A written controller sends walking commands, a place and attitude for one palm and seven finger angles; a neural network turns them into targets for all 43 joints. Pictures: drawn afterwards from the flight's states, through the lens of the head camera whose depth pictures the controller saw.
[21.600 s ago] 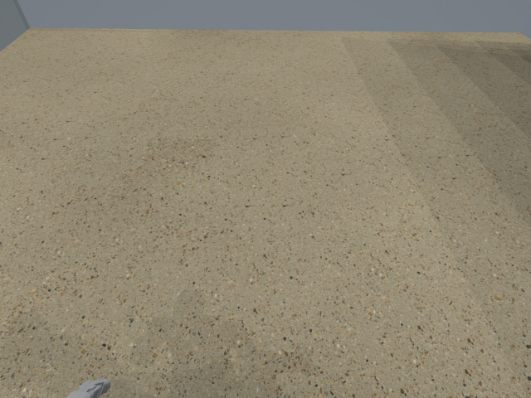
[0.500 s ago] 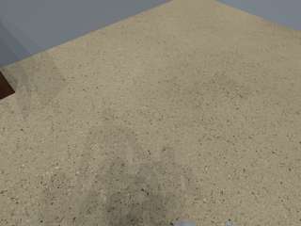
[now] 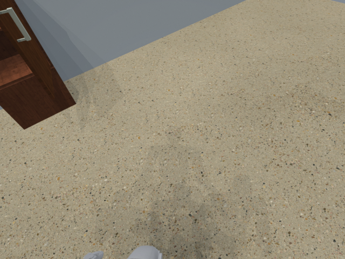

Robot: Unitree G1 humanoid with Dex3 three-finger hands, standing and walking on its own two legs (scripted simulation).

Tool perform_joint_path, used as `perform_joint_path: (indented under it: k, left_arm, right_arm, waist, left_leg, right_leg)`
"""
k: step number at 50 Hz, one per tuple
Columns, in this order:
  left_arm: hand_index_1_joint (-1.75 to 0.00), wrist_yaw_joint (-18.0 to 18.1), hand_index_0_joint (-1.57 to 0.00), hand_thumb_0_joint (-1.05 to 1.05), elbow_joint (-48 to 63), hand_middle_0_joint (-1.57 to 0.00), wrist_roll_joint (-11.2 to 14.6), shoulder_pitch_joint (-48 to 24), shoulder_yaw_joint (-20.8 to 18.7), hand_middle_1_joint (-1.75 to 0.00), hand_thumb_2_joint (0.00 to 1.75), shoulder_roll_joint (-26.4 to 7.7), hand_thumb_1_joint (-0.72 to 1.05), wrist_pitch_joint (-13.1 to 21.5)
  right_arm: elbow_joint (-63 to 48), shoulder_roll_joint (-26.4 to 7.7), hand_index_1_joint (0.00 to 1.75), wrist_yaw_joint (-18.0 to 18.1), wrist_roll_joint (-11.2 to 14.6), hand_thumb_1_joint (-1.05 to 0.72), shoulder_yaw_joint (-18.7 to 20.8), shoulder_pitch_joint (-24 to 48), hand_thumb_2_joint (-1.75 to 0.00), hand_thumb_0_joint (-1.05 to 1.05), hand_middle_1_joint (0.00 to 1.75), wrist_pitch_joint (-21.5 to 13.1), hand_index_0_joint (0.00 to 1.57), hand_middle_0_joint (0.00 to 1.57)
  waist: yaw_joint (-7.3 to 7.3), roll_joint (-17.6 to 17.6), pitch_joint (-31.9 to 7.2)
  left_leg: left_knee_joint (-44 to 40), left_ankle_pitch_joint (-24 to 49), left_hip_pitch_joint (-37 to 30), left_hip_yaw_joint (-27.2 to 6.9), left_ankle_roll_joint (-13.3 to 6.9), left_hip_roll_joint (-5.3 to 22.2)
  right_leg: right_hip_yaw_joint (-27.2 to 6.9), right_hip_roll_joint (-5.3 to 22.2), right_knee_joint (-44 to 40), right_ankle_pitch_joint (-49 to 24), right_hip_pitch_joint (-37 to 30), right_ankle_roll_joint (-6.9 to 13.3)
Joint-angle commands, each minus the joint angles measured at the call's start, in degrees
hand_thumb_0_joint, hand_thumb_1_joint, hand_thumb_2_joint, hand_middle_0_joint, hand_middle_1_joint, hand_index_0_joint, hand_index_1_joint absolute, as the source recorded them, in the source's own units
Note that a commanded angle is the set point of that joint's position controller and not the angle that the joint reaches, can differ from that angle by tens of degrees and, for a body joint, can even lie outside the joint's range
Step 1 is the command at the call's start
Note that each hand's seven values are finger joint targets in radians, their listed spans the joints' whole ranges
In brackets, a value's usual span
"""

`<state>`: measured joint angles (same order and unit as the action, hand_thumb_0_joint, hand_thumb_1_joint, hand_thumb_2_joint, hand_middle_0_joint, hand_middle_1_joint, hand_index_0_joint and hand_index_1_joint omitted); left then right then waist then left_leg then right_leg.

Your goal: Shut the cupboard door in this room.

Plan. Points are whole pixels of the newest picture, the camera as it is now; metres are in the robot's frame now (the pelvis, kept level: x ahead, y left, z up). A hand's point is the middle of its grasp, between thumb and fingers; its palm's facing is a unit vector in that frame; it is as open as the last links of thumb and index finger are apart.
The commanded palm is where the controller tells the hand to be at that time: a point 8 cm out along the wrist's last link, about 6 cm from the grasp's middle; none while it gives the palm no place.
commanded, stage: turn or walk to find it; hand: left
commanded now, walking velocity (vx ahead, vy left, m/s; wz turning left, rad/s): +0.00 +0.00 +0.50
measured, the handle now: (15, 26) +1.09 +0.79 +0.07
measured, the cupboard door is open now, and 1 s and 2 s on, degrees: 77 77 77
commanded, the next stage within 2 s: stand and wait in 0.52 s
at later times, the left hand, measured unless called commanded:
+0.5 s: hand out of the picture +0.01 +0.28 -0.17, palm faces +0.28 -0.94 -0.22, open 7.3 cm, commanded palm none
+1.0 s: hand (95, 257) +0.16 +0.23 -0.15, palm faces +0.39 -0.89 -0.24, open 7.2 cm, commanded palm none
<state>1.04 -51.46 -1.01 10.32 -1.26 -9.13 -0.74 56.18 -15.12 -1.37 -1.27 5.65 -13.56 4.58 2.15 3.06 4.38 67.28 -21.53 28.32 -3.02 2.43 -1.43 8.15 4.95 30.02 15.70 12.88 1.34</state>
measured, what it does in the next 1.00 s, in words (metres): walks ahead, turning left: left foot, then right foot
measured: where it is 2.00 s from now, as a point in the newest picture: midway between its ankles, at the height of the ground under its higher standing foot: outside the picture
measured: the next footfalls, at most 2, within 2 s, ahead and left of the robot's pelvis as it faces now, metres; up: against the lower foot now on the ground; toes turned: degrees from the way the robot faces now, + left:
left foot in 0.30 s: -0.01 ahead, +0.16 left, +0.00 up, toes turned +14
right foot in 0.76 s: +0.26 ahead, -0.02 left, +0.00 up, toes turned +11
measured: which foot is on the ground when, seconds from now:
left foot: up 0.00-0.28, down 0.30-0.78, up 0.80-1.00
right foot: down 0.00-0.30, up 0.32-0.74, down 0.76-1.00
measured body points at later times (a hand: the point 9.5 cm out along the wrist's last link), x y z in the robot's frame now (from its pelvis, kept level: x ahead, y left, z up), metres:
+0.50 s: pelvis +0.01 +0.06 +0.00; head +0.02 +0.08 +0.45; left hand -0.01 +0.33 -0.15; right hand +0.12 -0.17 -0.13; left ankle -0.05 +0.15 -0.74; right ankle +0.06 -0.09 -0.66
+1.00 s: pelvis +0.14 +0.03 +0.00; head +0.17 +0.01 +0.45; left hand +0.14 +0.28 -0.13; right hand +0.24 -0.19 -0.17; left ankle +0.05 +0.15 -0.66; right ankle +0.22 -0.03 -0.74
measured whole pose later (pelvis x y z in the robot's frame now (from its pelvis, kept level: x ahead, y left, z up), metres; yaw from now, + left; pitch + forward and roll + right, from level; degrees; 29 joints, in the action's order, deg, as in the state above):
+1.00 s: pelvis +0.14 +0.03 +0.00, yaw +23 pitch -2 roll +2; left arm 1.2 -55.6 -0.9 8.6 -1.4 -8.3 1.4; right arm 59.8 -12.4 0.0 -0.7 3.7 -14.7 2.2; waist 1.1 2.3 5.1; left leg 62.8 -22.0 24.0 -0.5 1.7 1.9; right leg 11.7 4.7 28.9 11.1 16.1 3.1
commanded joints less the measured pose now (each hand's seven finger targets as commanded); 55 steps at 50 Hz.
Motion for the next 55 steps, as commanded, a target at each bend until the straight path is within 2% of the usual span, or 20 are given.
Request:
perform_joint_path:
  k: [1, 9, 11, 13, 14, 15, 16, 17, 18, 21, 29, 34, 37, 38, 39, 40, 41, 43, 46, 55]
  left_arm:
    - [-0.30, 0.9, -0.20, 0.00, 3.8, -0.20, -0.1, 0.2, -3.4, -0.30, 0.90, -11.4, 0.90, 1.5]
    - [-0.30, 0.7, -0.20, 0.00, 0.9, -0.20, -0.8, 6.1, -4.8, -0.30, 0.90, -15.1, 0.90, 0.9]
    - [-0.30, 0.5, -0.20, 0.00, 0.3, -0.20, -0.7, 5.5, -4.9, -0.30, 0.90, -15.6, 0.90, 0.7]
    - [-0.30, 0.1, -0.20, 0.00, 0.4, -0.20, -0.1, 3.4, -5.0, -0.30, 0.90, -15.3, 0.90, 0.3]
    - [-0.30, -0.3, -0.20, 0.00, 1.0, -0.20, 0.3, 3.0, -4.7, -0.30, 0.90, -13.3, 0.90, -0.1]
    - [-0.30, -1.0, -0.20, 0.00, 3.2, -0.20, 0.3, 0.5, -3.9, -0.30, 0.90, -9.0, 0.90, -0.3]
    - [-0.30, -1.2, -0.20, 0.00, 5.6, -0.20, -0.4, -4.9, -3.2, -0.30, 0.90, -8.9, 0.90, -0.5]
    - [-0.30, -1.7, -0.20, 0.00, 5.8, -0.20, -0.5, -7.2, -3.4, -0.30, 0.90, -9.3, 0.90, -0.2]
    - [-0.30, -1.9, -0.20, 0.00, 4.9, -0.20, -0.6, -7.9, -3.7, -0.30, 0.90, -8.8, 0.90, 0.0]
    - [-0.30, -3.1, -0.20, 0.00, 1.6, -0.20, -0.6, -2.5, -3.8, -0.30, 0.90, -9.7, 0.90, 0.8]
    - [-0.30, -2.6, -0.20, 0.00, 2.9, -0.20, -0.1, -6.1, -2.5, -0.30, 0.90, -8.1, 0.90, 1.3]
    - [-0.30, -2.0, -0.20, 0.00, 2.2, -0.20, 0.4, -5.6, -1.3, -0.30, 0.90, -5.8, 0.90, 2.1]
    - [-0.30, -1.5, -0.20, 0.00, -2.8, -0.20, 0.3, 8.7, -2.1, -0.30, 0.90, -9.1, 0.90, 3.3]
    - [-0.30, -0.7, -0.20, 0.00, -4.6, -0.20, -0.5, 13.5, -3.1, -0.30, 0.90, -13.8, 0.90, 4.1]
    - [-0.30, -0.4, -0.20, 0.00, -5.4, -0.20, 0.0, 16.6, -3.6, -0.30, 0.90, -17.5, 0.90, 4.2]
    - [-0.30, 0.0, -0.20, 0.00, -4.1, -0.20, 0.6, 12.8, -3.1, -0.30, 0.90, -15.9, 0.90, 3.7]
    - [-0.30, 0.2, -0.20, 0.00, -3.3, -0.20, 0.5, 8.3, -3.4, -0.30, 0.90, -14.5, 0.90, 3.7]
    - [-0.30, 0.4, -0.20, 0.00, -1.6, -0.20, 0.5, 2.2, -2.7, -0.30, 0.90, -11.5, 0.90, 2.9]
    - [-0.30, 0.6, -0.20, 0.00, -1.0, -0.20, 0.1, -1.6, -2.1, -0.30, 0.90, -9.1, 0.90, 2.7]
    - [-0.30, 0.5, -0.20, 0.00, -5.7, -0.20, -0.5, 4.4, -2.5, -0.30, 0.90, -9.6, 0.90, 2.3]
  right_arm:
    - [-3.5, -2.8, 0.30, -0.1, 0.0, -0.90, 0.5, 0.3, -0.90, 0.00, 0.30, -1.0, 0.20, 0.20]
    - [-5.2, -1.3, 0.30, 0.4, 0.8, -0.90, -1.1, 6.2, -0.90, 0.00, 0.30, -2.3, 0.20, 0.20]
    - [-4.8, -1.0, 0.30, 0.6, 0.8, -0.90, -1.4, 3.7, -0.90, 0.00, 0.30, -2.8, 0.20, 0.20]
    - [-3.7, -2.4, 0.30, 0.5, 0.4, -0.90, -1.2, -0.5, -0.90, 0.00, 0.30, -3.4, 0.20, 0.20]
    - [-3.1, -5.8, 0.30, 0.5, 0.2, -0.90, -0.3, -3.1, -0.90, 0.00, 0.30, -3.9, 0.20, 0.20]
    - [-3.2, -12.1, 0.30, 0.7, -0.4, -0.90, 1.4, -6.6, -0.90, 0.00, 0.30, -4.1, 0.20, 0.20]
    - [-2.1, -14.7, 0.30, 0.8, -0.4, -0.90, 1.7, -9.5, -0.90, 0.00, 0.30, -4.0, 0.20, 0.20]
    - [-1.7, -13.4, 0.30, 1.2, -0.5, -0.90, 1.3, -8.6, -0.90, 0.00, 0.30, -4.3, 0.20, 0.20]
    - [-2.1, -11.3, 0.30, 1.6, -0.4, -0.90, 0.7, -6.2, -0.90, 0.00, 0.30, -4.6, 0.20, 0.20]
    - [-3.6, -6.9, 0.30, 1.9, -0.1, -0.90, -1.0, -1.1, -0.90, 0.00, 0.30, -6.2, 0.20, 0.20]
    - [-1.0, -5.8, 0.30, 2.3, 0.4, -0.90, -0.8, -8.3, -0.90, 0.00, 0.30, -7.6, 0.20, 0.20]
    - [0.7, -5.3, 0.30, 3.0, -0.1, -0.90, -1.0, -8.0, -0.90, 0.00, 0.30, -7.0, 0.20, 0.20]
    - [1.4, -4.4, 0.30, 2.8, 0.6, -0.90, -1.1, -7.0, -0.90, 0.00, 0.30, -7.0, 0.20, 0.20]
    - [1.7, -1.1, 0.30, 2.4, 1.0, -0.90, -1.6, -9.9, -0.90, 0.00, 0.30, -7.2, 0.20, 0.20]
    - [0.6, 0.3, 0.30, 2.7, 1.5, -0.90, -1.8, -11.6, -0.90, 0.00, 0.30, -6.5, 0.20, 0.20]
    - [0.2, -1.1, 0.30, 3.2, 1.7, -0.90, -1.6, -10.9, -0.90, 0.00, 0.30, -5.5, 0.20, 0.20]
    - [1.5, -0.4, 0.30, 2.9, 1.2, -0.90, -1.7, -10.1, -0.90, 0.00, 0.30, -4.8, 0.20, 0.20]
    - [1.7, -0.3, 0.30, 2.1, 0.8, -0.90, -1.4, -6.6, -0.90, 0.00, 0.30, -3.6, 0.20, 0.20]
    - [2.7, 1.7, 0.30, 1.4, 0.5, -0.90, -1.7, -8.4, -0.90, 0.00, 0.30, -2.6, 0.20, 0.20]
    - [2.1, 3.3, 0.30, 1.6, 0.5, -0.90, -2.9, -2.0, -0.90, 0.00, 0.30, -3.8, 0.20, 0.20]
  waist:
    - [-1.90, -12.8, -2.0]
    - [-5.51, -15.3, -5.9]
    - [-4.29, -15.3, -7.7]
    - [-1.23, -11.2, -8.8]
    - [0.55, -2.4, -9.3]
    - [3.15, 15.7, -7.1]
    - [5.13, 13.7, -3.7]
    - [4.39, 9.8, -0.7]
    - [3.01, 13.0, 0.5]
    - [-0.77, 6.4, 1.1]
    - [0.57, 4.1, 0.4]
    - [0.05, 5.9, -1.8]
    - [-6.13, -0.2, -7.5]
    - [-7.26, -12.3, -13.0]
    - [-6.50, -21.0, -16.4]
    - [-5.35, -15.1, -12.5]
    - [-4.80, -17.1, -9.2]
    - [-3.25, -11.3, -3.4]
    - [-0.71, -10.3, -4.2]
    - [-4.24, -10.8, -5.1]
  left_leg:
    - [0.8, 1.7, 3.4, 1.0, 1.8, 3.2]
    - [-22.3, -6.4, -3.7, 6.5, 1.4, 3.4]
    - [-29.3, -3.2, -8.3, 8.4, 1.0, 2.5]
    - [-40.8, 5.9, -19.4, 9.2, 0.0, 2.5]
    - [-46.2, 2.3, -26.9, 1.5, -2.2, 6.8]
    - [-52.7, -5.2, -30.9, -19.7, -7.3, 20.6]
    - [-56.8, -9.9, -27.6, -26.1, -12.4, 26.1]
    - [-58.6, -13.3, -24.5, -25.2, -13.6, 24.8]
    - [-58.6, -13.6, -22.5, -23.3, -12.4, 21.2]
    - [-57.1, -3.8, -19.8, -13.7, -10.2, 15.4]
    - [-53.5, 24.4, -28.1, -10.6, -13.3, 15.1]
    - [-44.4, 45.2, -26.5, -6.2, -10.5, 13.3]
    - [-32.3, 34.9, -17.9, -3.7, -5.9, 9.2]
    - [-18.8, 15.8, -7.8, 0.4, -3.2, 4.0]
    - [-5.5, -15.3, -3.8, 1.1, -1.9, -1.7]
    - [-1.4, -15.6, -4.9, -1.9, -2.1, 1.6]
    - [2.6, -12.3, -4.4, -1.9, -1.9, 2.7]
    - [5.3, -5.4, -3.4, -1.0, -1.5, 4.5]
    - [-0.4, -0.1, -7.4, 1.0, -0.7, 4.9]
    - [-26.2, -2.4, -9.3, 5.6, 0.0, 4.7]
  right_leg:
    - [-8.1, 13.2, -14.0, -6.0, -2.6, 3.8]
    - [-5.7, 17.0, -7.1, -24.1, -9.9, 6.9]
    - [-4.0, 16.8, -4.8, -22.5, -9.3, 5.3]
    - [-0.2, 15.0, -1.1, -6.3, -1.9, 1.0]
    - [1.8, 11.5, 6.7, 6.5, 8.1, -1.8]
    - [5.0, 2.9, 22.1, 20.9, 24.0, -5.5]
    - [-0.6, 2.3, 28.8, 21.3, 29.3, -5.0]
    - [-4.0, 4.0, 31.4, 16.3, 30.6, -4.5]
    - [-5.2, 3.9, 33.9, 12.4, 30.9, -4.6]
    - [-5.8, 3.1, 35.2, 2.5, 26.6, -5.1]
    - [-5.4, 2.8, 26.5, 0.1, 29.1, -7.6]
    - [-1.6, -1.0, 8.5, 0.9, 15.0, -5.2]
    - [-2.9, -0.3, -3.1, -15.6, -7.8, -4.4]
    - [-14.3, 11.2, -2.8, -31.1, -20.8, -0.8]
    - [-27.3, 24.1, -5.3, -47.4, -21.5, 5.4]
    - [-24.4, 24.3, -8.1, -43.9, -14.3, 8.4]
    - [-24.2, 22.2, -11.1, -33.7, -8.8, 8.0]
    - [-17.1, 18.1, -13.4, -17.7, -0.2, 6.3]
    - [-8.4, 14.0, -15.8, -9.2, 5.8, 3.8]
    - [-9.3, 12.8, -14.5, -12.1, -3.0, 6.9]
